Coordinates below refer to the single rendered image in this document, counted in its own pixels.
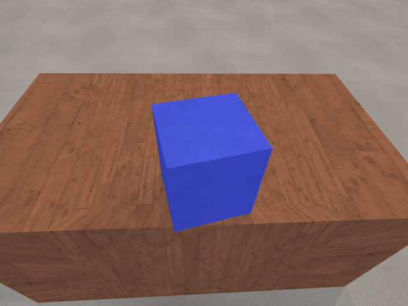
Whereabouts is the pedestal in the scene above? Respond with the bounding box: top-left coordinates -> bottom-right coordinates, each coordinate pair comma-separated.
0,73 -> 408,303

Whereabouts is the carton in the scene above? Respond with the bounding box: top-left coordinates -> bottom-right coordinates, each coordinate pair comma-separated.
151,93 -> 273,232

